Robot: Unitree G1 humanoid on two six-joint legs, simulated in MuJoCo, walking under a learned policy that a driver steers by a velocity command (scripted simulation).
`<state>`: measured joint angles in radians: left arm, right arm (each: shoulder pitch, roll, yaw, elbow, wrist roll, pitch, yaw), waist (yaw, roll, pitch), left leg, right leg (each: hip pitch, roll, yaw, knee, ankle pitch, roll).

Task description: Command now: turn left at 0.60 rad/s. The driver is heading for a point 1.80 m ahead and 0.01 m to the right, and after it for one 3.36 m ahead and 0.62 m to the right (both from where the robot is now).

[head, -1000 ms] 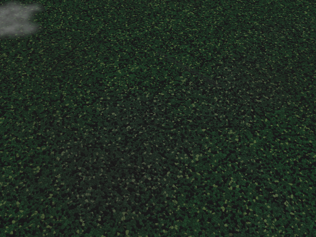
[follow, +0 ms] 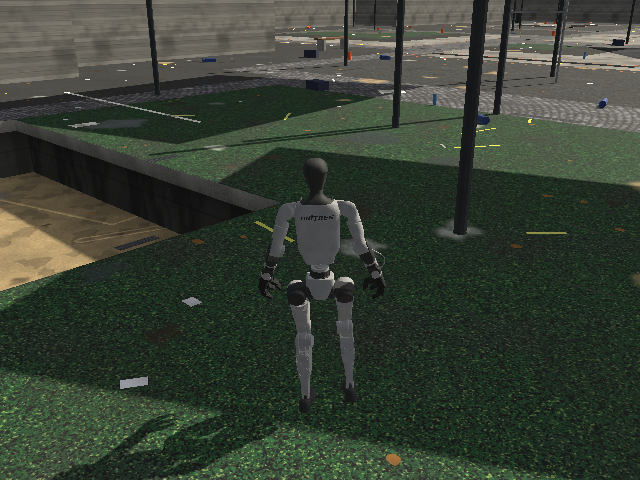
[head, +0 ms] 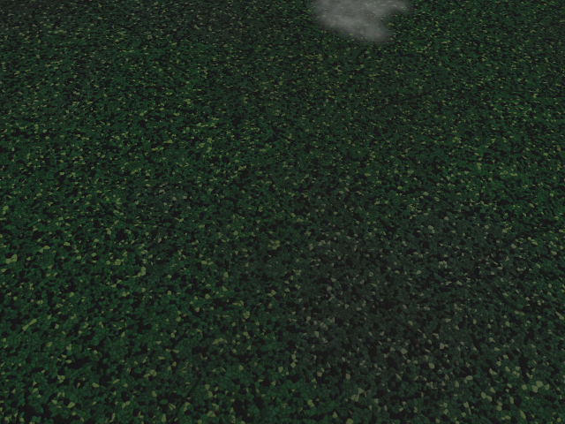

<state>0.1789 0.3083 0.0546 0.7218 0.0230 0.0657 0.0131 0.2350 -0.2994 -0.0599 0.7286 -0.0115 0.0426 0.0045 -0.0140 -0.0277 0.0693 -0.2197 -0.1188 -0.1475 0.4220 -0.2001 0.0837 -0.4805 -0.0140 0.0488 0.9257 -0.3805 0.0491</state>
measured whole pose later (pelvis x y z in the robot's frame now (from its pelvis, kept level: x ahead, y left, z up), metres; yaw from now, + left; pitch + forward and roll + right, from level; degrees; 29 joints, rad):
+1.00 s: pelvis +0.03 -0.03 -0.01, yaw +17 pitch -1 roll +0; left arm 0.33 0.26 0.02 0.90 0.03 0.00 0.00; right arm 0.23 -0.26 -0.02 0.92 -0.01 0.02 -0.01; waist 0.02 0.01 -0.01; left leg -0.18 -0.05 -0.06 0.55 -0.40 0.07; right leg -0.17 0.01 -0.01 0.54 -0.37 -0.05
